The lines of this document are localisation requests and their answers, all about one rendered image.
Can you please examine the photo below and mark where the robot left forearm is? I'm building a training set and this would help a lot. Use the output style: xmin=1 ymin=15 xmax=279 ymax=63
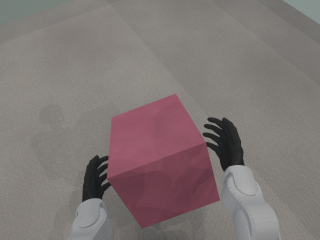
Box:
xmin=66 ymin=198 xmax=112 ymax=240

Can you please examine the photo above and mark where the right robot hand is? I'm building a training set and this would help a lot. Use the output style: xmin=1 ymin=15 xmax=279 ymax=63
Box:
xmin=202 ymin=117 xmax=245 ymax=172

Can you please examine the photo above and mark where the robot right forearm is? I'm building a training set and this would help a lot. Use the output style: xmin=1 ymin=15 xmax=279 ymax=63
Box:
xmin=221 ymin=165 xmax=282 ymax=240

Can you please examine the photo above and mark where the left robot hand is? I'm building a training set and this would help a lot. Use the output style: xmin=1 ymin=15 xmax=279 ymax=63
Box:
xmin=82 ymin=155 xmax=111 ymax=202

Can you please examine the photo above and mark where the carton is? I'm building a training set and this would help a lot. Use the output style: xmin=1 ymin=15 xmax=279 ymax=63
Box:
xmin=107 ymin=94 xmax=220 ymax=229

